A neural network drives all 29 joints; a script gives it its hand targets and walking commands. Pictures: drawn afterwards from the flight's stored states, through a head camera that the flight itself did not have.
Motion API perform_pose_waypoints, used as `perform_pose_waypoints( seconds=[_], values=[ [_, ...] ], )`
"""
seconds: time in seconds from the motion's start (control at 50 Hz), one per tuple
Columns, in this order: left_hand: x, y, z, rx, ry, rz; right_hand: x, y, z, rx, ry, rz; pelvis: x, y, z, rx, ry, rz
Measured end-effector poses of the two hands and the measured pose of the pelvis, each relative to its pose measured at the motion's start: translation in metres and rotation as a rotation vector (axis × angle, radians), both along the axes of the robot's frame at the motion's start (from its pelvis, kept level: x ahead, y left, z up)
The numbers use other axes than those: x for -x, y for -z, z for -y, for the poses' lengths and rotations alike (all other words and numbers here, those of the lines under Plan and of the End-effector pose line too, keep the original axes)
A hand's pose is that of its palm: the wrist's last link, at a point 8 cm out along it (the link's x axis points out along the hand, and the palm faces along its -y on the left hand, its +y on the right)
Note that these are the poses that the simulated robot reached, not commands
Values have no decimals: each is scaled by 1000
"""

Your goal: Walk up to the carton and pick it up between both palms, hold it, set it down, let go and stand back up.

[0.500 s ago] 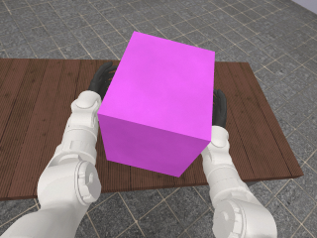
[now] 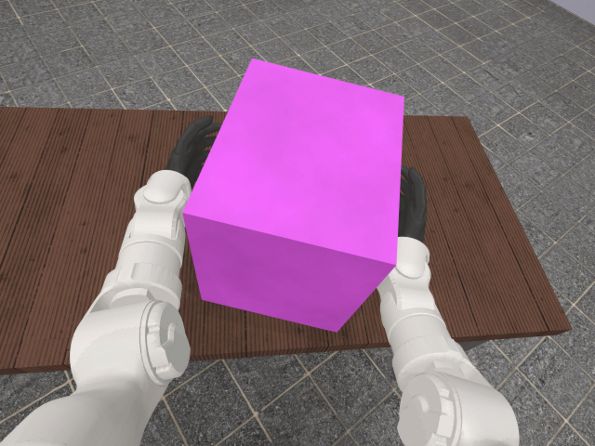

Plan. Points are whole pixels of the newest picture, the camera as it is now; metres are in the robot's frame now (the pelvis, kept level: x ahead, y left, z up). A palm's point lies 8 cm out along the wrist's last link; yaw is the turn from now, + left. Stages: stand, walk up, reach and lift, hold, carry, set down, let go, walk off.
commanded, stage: set down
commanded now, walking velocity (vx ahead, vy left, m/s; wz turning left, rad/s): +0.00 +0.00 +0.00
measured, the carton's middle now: (297, 204) +0.44 -0.01 +0.02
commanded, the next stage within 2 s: none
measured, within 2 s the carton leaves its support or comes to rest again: rests again in 0.76 s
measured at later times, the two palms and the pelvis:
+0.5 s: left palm (180, 176) +0.46 +0.16 +0.06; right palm (403, 229) +0.38 -0.15 +0.05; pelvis +0.00 +0.00 +0.00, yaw +0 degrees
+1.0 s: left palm (185, 188) +0.46 +0.15 +0.03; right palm (397, 255) +0.36 -0.15 +0.00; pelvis -0.01 +0.00 -0.01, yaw -1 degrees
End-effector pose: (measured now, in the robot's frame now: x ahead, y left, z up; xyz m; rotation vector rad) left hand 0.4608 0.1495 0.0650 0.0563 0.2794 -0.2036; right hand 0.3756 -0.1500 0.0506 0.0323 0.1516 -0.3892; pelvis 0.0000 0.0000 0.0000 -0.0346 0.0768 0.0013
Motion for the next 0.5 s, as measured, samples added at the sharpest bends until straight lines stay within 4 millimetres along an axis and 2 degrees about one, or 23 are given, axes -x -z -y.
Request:
perform_pose_waypoints(
  seconds=[0.5],
  values=[
    [1,10,-6,-16,7,-20,-1,2,-5,13,-4,30,0,0,0,0,0,-16]
  ],
)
